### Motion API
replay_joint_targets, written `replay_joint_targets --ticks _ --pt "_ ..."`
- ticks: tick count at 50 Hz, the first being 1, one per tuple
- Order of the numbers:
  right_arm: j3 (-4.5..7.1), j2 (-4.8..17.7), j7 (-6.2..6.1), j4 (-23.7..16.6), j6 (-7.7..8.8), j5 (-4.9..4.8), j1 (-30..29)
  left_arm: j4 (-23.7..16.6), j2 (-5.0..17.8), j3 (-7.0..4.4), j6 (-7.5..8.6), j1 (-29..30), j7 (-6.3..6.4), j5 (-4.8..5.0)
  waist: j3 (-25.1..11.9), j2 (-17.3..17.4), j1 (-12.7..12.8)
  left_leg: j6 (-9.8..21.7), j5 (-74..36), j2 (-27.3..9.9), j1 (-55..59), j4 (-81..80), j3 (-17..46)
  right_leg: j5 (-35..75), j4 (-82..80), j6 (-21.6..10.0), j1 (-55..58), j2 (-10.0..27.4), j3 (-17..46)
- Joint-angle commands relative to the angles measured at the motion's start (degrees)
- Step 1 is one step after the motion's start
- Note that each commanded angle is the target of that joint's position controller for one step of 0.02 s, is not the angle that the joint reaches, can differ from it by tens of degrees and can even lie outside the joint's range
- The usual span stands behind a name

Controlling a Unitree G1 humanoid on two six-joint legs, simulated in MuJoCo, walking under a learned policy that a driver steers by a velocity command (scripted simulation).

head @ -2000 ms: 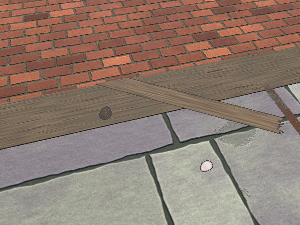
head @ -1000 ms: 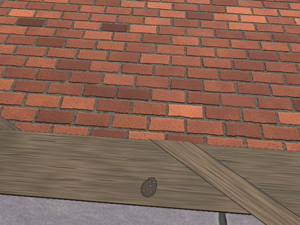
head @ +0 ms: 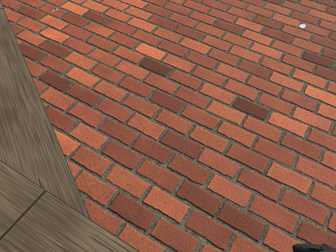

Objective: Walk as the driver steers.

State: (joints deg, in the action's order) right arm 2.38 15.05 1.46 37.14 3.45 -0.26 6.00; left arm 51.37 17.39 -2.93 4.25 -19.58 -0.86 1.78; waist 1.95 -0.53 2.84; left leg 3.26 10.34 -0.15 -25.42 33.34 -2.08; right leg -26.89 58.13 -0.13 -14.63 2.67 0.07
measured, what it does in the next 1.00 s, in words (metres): goes down, turning right: right foot 0.05 m lower, then left foot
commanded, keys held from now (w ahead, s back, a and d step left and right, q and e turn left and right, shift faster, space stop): w+e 1.00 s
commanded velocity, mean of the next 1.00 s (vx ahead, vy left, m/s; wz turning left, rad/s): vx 0.50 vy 0.00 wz -0.46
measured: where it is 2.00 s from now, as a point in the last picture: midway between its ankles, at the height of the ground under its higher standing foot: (247, 186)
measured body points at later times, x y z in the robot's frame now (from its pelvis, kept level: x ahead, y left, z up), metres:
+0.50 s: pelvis +0.28 -0.05 -0.04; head +0.32 -0.07 +0.41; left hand +0.54 +0.13 -0.13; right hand +0.22 -0.34 -0.16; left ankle +0.08 +0.10 -0.72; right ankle +0.37 -0.16 -0.77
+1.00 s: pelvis +0.59 -0.13 -0.06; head +0.61 -0.14 +0.39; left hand +0.78 +0.09 -0.17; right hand +0.65 -0.45 -0.12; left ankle +0.73 -0.09 -0.77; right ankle +0.38 -0.16 -0.72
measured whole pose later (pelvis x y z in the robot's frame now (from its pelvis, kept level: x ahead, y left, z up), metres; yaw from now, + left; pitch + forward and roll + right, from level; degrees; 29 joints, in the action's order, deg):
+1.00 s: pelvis +0.59 -0.13 -0.06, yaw -33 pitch +3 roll +1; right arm 2.6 15.1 0.7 36.5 6.9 0.6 4.1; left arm 43.4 17.3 -4.5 1.5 -20.3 0.9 1.8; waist 0.5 -1.5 3.1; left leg 1.3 8.0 1.9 -28.4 33.2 -0.1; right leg -30.1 55.4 -2.1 -12.7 -5.4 11.5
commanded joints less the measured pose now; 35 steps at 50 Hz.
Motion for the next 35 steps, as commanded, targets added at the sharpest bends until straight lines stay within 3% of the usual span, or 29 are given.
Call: replay_joint_targets --ticks 1,2,3,6,10,13,18,21,23,24,25,26,27,28,29,30,31,32,34,35 --pt "2.59 7.76 -0.24 0.58 0.50 0.22 11.42 -6.30 6.71 -1.21 1.83 4.90 -0.01 0.46 -6.58 5.53 -6.38 10.74 2.20 -16.87 27.31 -18.04 22.81 4.76 12.28 -1.50 -28.78 4.12 3.32" --pt "2.16 6.00 -0.09 0.50 1.00 0.52 8.80 -5.82 6.42 -1.57 0.99 4.13 0.10 -0.16 -4.50 6.39 -4.38 9.62 -0.90 -14.95 21.83 -20.08 18.23 8.21 9.19 -1.18 -25.34 5.63 4.17" --pt "2.18 5.57 -0.02 0.69 1.49 0.79 7.31 -5.19 5.34 -1.52 0.05 2.55 0.06 -0.11 -3.78 7.13 -2.94 9.16 -2.18 -14.12 18.14 -22.14 15.30 10.65 8.12 -0.75 -22.01 6.03 4.65" --pt "2.82 6.43 -0.41 2.31 3.04 1.40 6.95 -5.37 3.42 -1.46 -1.64 3.32 0.54 -0.10 -1.49 5.18 -1.83 9.30 -8.97 -13.84 14.74 -25.64 8.28 16.50 3.87 0.60 -22.32 5.27 6.18" --pt "3.41 8.03 -1.60 4.27 3.56 1.62 8.27 -6.63 2.24 -1.36 -0.92 7.55 -0.21 -1.03 -1.26 3.26 -2.83 7.74 -15.71 -12.49 17.15 -25.45 -0.13 32.20 -8.03 0.70 -22.40 3.88 5.91" --pt "3.47 8.04 -2.18 5.54 3.73 1.05 9.58 -8.15 2.27 -1.39 -0.38 12.24 -1.18 -0.75 1.20 2.54 -4.62 6.30 -13.93 -12.38 19.08 -24.34 -3.84 39.80 -15.83 -0.28 -22.91 3.33 4.76" --pt "4.40 9.55 -2.79 8.20 1.78 -0.23 14.07 -12.54 0.62 -0.44 -0.69 20.15 -3.28 -0.55 4.23 1.57 -7.92 5.09 -12.16 -15.16 27.73 -18.67 -5.86 38.29 -27.18 -1.70 -26.32 2.86 2.58" --pt "5.09 11.14 -3.30 8.29 0.30 -1.02 14.26 -14.35 1.60 -0.78 -1.05 21.08 -4.19 -0.74 4.00 1.77 -7.42 3.91 -24.68 -16.63 31.62 -12.08 -6.32 28.35 -29.99 -3.06 -24.52 0.42 -1.37" --pt "5.51 13.03 -3.58 8.20 -0.28 -1.26 14.08 -13.85 4.53 -2.37 -1.34 15.38 -3.82 -0.94 -1.11 3.35 -4.02 2.52 -41.90 -16.13 33.23 -1.33 -7.56 21.80 -29.01 -5.11 -15.37 -3.22 -4.74" --pt "5.33 13.07 -3.54 8.12 -0.56 -1.16 13.85 -12.24 6.61 -3.61 -1.46 8.73 -3.08 -0.97 -5.09 3.64 -0.62 1.28 -45.52 -14.80 30.78 8.57 -8.83 21.54 -29.21 -6.75 -5.96 -5.40 -5.84" --pt "4.62 11.61 -3.54 7.92 -0.33 -0.81 12.80 -10.17 9.02 -5.04 -1.70 -0.22 -2.03 -0.80 -8.77 2.12 4.80 -1.29 -38.49 -12.76 19.66 24.25 -10.28 28.00 -31.18 -9.72 9.91 -4.36 -2.84" --pt "2.18 2.71 -2.83 6.88 0.81 2.44 16.64 -8.53 13.67 -5.15 -1.82 -3.19 -1.12 -0.58 -13.51 -13.81 0.83 -3.75 19.35 -5.74 -2.38 46.79 -8.71 49.73 -21.41 -14.37 29.57 6.87 11.58" --pt "1.10 4.57 -1.90 3.70 3.18 0.78 20.13 -11.04 15.42 -5.30 -0.93 -5.21 -1.77 -0.22 -27.79 -14.25 0.79 -6.48 31.53 3.00 -18.07 61.10 3.17 37.80 -27.73 -29.68 46.00 18.18 41.81" --pt "2.04 8.76 -1.67 1.51 4.83 -2.29 9.96 -9.76 12.01 -4.85 -1.31 -9.58 -1.79 -0.34 -26.12 -5.55 6.24 -5.68 25.42 0.51 -25.34 58.81 7.84 28.00 -35.99 -26.60 46.60 16.90 41.08" --pt "1.60 8.83 -1.87 -0.30 5.28 -2.85 5.22 -9.33 9.75 -4.30 -1.13 -5.87 -1.52 0.16 -17.11 -3.44 5.09 -4.52 21.09 -2.03 -29.28 54.54 6.94 24.18 -37.75 -23.14 40.45 14.68 35.32" --pt "1.57 8.79 -2.55 0.08 5.09 -1.31 4.18 -10.89 7.79 -3.46 -0.96 0.42 -1.29 0.05 -11.06 2.95 1.68 -4.53 16.44 -4.18 -26.53 49.86 6.44 26.87 -38.89 -20.64 29.15 12.89 30.96" --pt "2.00 9.39 -2.90 0.06 4.44 -0.01 5.14 -12.43 7.02 -3.05 -0.81 4.68 -0.91 -0.61 -8.28 2.14 -1.20 -5.21 14.10 -5.34 -21.57 45.64 7.15 32.93 -39.58 -20.72 19.90 12.16 28.64" --pt "2.26 9.31 -2.68 0.28 3.64 0.60 6.59 -13.17 6.45 -2.79 -0.84 6.59 -0.57 -1.24 -6.22 1.45 -3.20 -5.78 13.80 -6.44 -17.39 42.28 7.42 35.89 -41.02 -20.39 13.13 10.65 25.99" --pt "1.81 7.31 -2.30 -0.11 2.74 1.22 7.91 -13.37 7.35 -3.00 -0.64 7.00 -0.15 -1.58 -4.40 0.98 -4.71 -6.34 13.81 -7.09 -15.43 38.11 5.68 42.32 -41.77 -19.51 5.87 9.22 22.41" --pt "1.81 7.40 -2.18 -0.78 2.75 1.16 6.35 -13.22 7.62 -3.06 -0.38 6.34 0.38 -1.24 -3.22 0.97 -4.44 -6.65 7.41 -7.20 -15.56 32.42 5.87 44.05 -42.34 -18.27 3.64 7.34 19.42"
Velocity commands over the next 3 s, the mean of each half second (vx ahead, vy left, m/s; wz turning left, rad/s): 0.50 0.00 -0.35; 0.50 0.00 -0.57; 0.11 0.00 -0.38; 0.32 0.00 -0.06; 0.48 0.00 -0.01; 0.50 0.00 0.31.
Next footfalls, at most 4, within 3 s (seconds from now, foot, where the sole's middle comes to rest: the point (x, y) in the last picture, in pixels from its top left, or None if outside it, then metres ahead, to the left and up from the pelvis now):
0.50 right None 0.40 -0.17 -0.81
0.94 left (203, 184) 0.77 -0.11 -0.81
1.38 right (265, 199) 0.72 -0.38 -0.81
1.68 left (210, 179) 0.80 -0.14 -0.81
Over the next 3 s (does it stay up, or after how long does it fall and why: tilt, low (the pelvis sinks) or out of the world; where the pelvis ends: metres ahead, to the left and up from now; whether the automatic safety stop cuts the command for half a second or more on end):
stays up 1.18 -0.66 -0.03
